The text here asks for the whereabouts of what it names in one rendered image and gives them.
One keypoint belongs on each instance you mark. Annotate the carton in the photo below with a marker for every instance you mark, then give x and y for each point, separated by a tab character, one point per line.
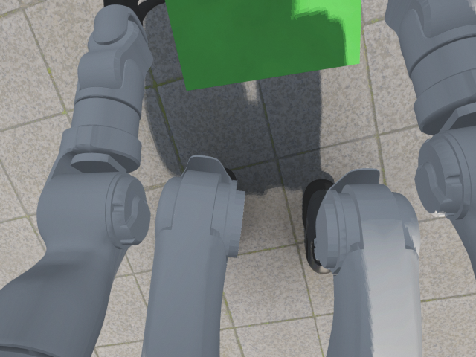
221	42

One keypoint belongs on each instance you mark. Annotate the robot left shin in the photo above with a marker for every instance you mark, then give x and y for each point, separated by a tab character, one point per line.
167	202

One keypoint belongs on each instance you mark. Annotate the right robot foot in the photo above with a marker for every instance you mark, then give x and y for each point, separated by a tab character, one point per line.
312	199

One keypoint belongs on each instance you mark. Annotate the left robot upper arm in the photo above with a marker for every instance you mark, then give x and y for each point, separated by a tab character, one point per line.
87	221

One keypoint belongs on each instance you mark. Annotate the robot left hand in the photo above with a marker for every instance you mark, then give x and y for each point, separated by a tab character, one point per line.
140	10

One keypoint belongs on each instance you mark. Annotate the right robot upper arm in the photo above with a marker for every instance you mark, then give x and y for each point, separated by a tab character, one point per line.
446	182

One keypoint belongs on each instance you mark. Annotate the right robot forearm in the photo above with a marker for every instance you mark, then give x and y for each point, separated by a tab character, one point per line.
438	42

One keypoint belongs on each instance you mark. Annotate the left robot forearm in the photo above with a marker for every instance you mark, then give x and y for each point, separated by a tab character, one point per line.
108	102

